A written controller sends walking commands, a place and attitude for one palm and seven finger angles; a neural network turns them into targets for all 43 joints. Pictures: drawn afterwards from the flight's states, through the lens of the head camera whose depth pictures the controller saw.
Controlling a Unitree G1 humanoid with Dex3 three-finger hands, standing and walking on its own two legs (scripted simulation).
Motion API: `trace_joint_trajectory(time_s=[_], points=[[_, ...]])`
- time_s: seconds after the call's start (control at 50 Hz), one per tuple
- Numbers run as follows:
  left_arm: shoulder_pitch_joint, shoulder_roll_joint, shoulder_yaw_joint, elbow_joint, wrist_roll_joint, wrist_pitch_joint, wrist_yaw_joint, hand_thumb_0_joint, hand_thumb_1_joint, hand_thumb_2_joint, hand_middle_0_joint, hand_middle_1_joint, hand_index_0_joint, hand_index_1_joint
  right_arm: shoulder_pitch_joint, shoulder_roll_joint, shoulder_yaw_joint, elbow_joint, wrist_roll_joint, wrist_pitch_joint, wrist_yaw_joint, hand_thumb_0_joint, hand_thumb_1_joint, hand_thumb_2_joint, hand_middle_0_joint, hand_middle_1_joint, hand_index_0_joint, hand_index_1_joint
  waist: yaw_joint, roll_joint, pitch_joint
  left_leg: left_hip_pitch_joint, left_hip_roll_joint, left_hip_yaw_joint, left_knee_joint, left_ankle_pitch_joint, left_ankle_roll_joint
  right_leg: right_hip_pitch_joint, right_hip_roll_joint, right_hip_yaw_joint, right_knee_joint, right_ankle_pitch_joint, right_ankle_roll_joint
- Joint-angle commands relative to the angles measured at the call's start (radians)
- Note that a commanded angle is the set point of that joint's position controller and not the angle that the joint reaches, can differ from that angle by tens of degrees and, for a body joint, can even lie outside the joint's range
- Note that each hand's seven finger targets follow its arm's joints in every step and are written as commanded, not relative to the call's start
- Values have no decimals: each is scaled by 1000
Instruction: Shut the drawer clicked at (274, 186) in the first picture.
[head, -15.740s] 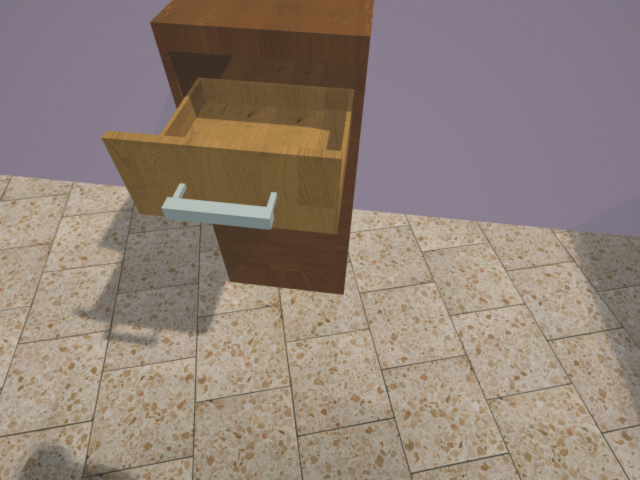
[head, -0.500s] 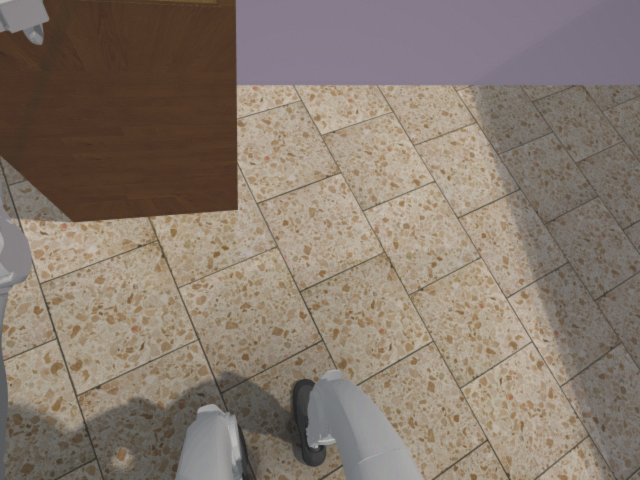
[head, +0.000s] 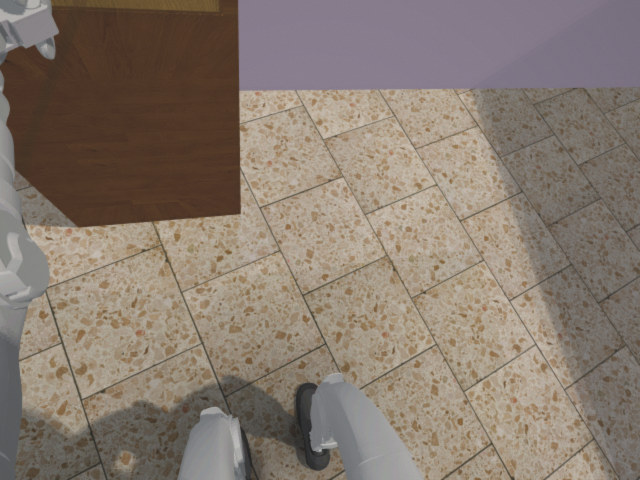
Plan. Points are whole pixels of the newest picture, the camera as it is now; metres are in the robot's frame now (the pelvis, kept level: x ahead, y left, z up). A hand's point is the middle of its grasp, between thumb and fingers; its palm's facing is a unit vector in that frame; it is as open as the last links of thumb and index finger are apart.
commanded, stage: pull the fist back off the drawer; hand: left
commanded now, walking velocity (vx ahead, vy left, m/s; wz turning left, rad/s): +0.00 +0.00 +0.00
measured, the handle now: out of the picture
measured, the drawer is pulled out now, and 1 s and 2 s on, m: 0.00 0.00 0.00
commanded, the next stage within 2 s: draw the hand back to the body in 0.18 s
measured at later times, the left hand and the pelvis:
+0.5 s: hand (26, 39) +0.55 +0.18 +0.11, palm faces +0.00 -1.00 -0.04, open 3.2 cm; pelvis +0.06 -0.01 +0.04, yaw -2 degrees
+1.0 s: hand out of the picture +0.37 +0.20 +0.18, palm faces +0.21 -0.95 -0.24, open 3.3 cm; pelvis +0.05 -0.01 +0.08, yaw +1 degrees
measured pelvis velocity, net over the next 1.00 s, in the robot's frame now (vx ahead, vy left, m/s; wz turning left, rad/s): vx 0.05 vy -0.01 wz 0.02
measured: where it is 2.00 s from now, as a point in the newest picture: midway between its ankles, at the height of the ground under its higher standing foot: (278, 463)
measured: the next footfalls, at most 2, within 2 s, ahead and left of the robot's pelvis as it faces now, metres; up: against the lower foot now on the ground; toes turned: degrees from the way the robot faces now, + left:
none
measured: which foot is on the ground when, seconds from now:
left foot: down 0.00-1.00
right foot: down 0.00-1.00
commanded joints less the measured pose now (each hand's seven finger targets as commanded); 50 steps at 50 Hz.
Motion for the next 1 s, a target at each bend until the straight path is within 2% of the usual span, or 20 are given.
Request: trace_joint_trajectory(time_s=[0.0, 0.06, 0.12, 0.14, 0.22, 0.26, 0.34, 0.38, 0.42, 0.46, 0.52, 0.56, 0.6, 0.64, 0.76, 0.78, 0.8, 0.82, 0.94, 0.98], points=[[-445, 146, 28, -285, -45, -77, 4, 0, 900, 900, -1400, -1600, -1400, -1600, 246, -223, -90, -19, 10, 15, -4, 0, -900, -900, 200, 300, 200, 300, -17, 252, -550, 537, 21, -121, -181, 404, -32, 255, 43, 76, -104, 121, -13], [-353, 180, 64, -297, -48, -89, 7, 0, 900, 900, -1400, -1600, -1400, -1600, 240, -220, -91, -35, 14, 27, -4, 0, -900, -900, 200, 300, 200, 300, 14, 217, -544, 521, 16, -99, -196, 439, -28, 328, 47, 82, -110, 160, -15], [-357, 142, 50, -323, -60, -107, 12, 0, 900, 900, -1400, -1600, -1400, -1600, 232, -214, -100, -33, 16, 35, -4, 0, -900, -900, 200, 300, 200, 300, 4, 185, -527, 519, 13, -84, -195, 458, -22, 357, 47, 92, -122, 203, -9], [-335, 179, 85, -328, -60, -118, 16, 0, 900, 900, -1400, -1600, -1400, -1600, 233, -215, -101, -35, 14, 38, -6, 0, -900, -900, 200, 300, 200, 300, 19, 183, -534, 516, 12, -79, -193, 486, -22, 378, 47, 93, -116, 230, -14], [-276, 169, 89, -328, -69, -134, 12, 0, 900, 900, -1400, -1600, -1400, -1600, 224, -209, -106, -44, 19, 53, -9, 0, -900, -900, 200, 300, 200, 300, 27, 142, -532, 496, 7, -56, -196, 517, -20, 443, 45, 104, -117, 298, -9], [-264, 164, 86, -340, -68, -145, 4, 0, 900, 900, -1400, -1600, -1400, -1600, 224, -206, -108, -45, 20, 60, -11, 0, -900, -900, 200, 300, 200, 300, 36, 172, -543, 534, 9, -57, -197, 575, -26, 441, 45, 104, -110, 334, -12], [30, 123, 109, -534, -124, -151, -27, 0, 900, 900, -1400, -1600, -1400, -1600, 189, -192, -128, -114, 40, 72, -1, 0, -900, -900, 200, 300, 200, 300, 147, 219, -705, 695, 7, -47, -238, 790, -42, 590, 47, 107, -125, 478, -18], [139, 61, 82, -628, -168, -125, -45, 0, 900, 900, -1400, -1600, -1400, -1600, 161, -180, -139, -128, 58, 74, 1, 0, -900, -900, 200, 300, 200, 300, 157, 150, -688, 717, 12, -35, -266, 830, -35, 653, 47, 108, -162, 544, -10], [237, 48, 87, -667, -201, -90, -55, 0, 900, 900, -1400, -1600, -1400, -1600, 124, -176, -140, -142, 77, 69, -5, 0, -900, -900, 200, 300, 200, 300, 174, 76, -609, 641, 7, -9, -307, 738, -20, 741, 43, 119, -192, 565, -6], [298, 8, 64, -779, -225, -81, -54, 0, 900, 900, -1400, -1600, -1400, -1600, 90, -166, -143, -154, 90, 54, -11, 0, -900, -900, 200, 300, 200, 300, 190, 105, -590, 680, 4, 3, -337, 751, -18, 780, 36, 123, -213, 593, -7], [417, -51, 38, -885, -259, -81, -46, 0, 900, 900, -1400, -1600, -1400, -1600, 50, -153, -148, -153, 100, 21, -18, 0, -900, -900, 200, 300, 200, 300, 205, 68, -519, 720, 6, 6, -373, 760, -19, 804, 31, 119, -243, 587, -4], [491, -127, -23, -917, -271, -71, -47, 0, 900, 900, -1400, -1600, -1400, -1600, 19, -144, -144, -147, 107, 1, -24, 0, -900, -900, 200, 300, 200, 300, 199, 79, -440, 760, 10, 5, -393, 786, -25, 774, 27, 110, -261, 571, -2], [540, -144, -29, -917, -285, -51, -50, 0, 900, 900, -1400, -1600, -1400, -1600, -11, -148, -146, -141, 113, -14, -31, 0, -900, -900, 200, 300, 200, 300, 198, 11, -380, 746, 7, 8, -417, 715, -23, 784, 24, 104, -281, 535, 3], [569, -153, -44, -994, -292, -37, -60, 0, 900, 900, -1400, -1600, -1400, -1600, -48, -144, -144, -153, 119, -28, -41, 0, -900, -900, 200, 300, 200, 300, 214, 80, -377, 784, 0, 16, -428, 746, -25, 811, 15, 111, -286, 557, -3], [694, -192, -68, -1146, -322, 12, -78, 0, 900, 900, -1400, -1600, -1400, -1600, -141, -128, -128, -177, 128, -80, -61, 0, -900, -900, 200, 300, 200, 300, 241, 12, -337, 861, 1, -10, -479, 765, -43, 862, 7, 93, -316, 536, -1], [696, -135, -131, -1271, -185, 21, 44, 0, 900, 900, -1400, -1600, -1400, -1600, -221, -121, -142, -190, 123, -73, -68, 0, -900, -900, 200, 300, 200, 300, 296, 45, -326, 903, -13, -4, -516, 741, -37, 884, -20, 127, -367, 463, -13], [763, -211, -155, -1292, -177, 44, 111, 0, 900, 900, -1400, -1600, -1400, -1600, -232, -107, -140, -199, 120, -76, -74, 0, -900, -900, 200, 300, 200, 300, 276, 21, -280, 921, -6, -5, -547, 692, -43, 870, -18, 116, -391, 422, -10], [849, -251, -181, -1285, -166, 69, 156, 0, 900, 900, -1400, -1600, -1400, -1600, -251, -105, -137, -194, 121, -74, -79, 0, -900, -900, 200, 300, 200, 300, 285, -14, -239, 911, -2, -4, -573, 646, -41, 890, -19, 114, -407, 395, -9], [951, -206, -134, -1451, -134, 113, 269, 0, 900, 900, -1400, -1600, -1400, -1600, -346, -92, -111, -181, 117, -74, -107, 0, -900, -900, 200, 300, 200, 300, 315, -38, -161, 942, -10, 11, -692, 497, -31, 1027, -20, 122, -496, 344, -15], [1014, -240, -149, -1508, -128, 118, 280, 0, 900, 900, -1400, -1600, -1400, -1600, -367, -76, -101, -182, 114, -83, -111, 0, -900, -900, 200, 300, 200, 300, 323, 11, -144, 983, -12, 11, -721, 517, -36, 1051, -20, 118, -517, 346, -17]])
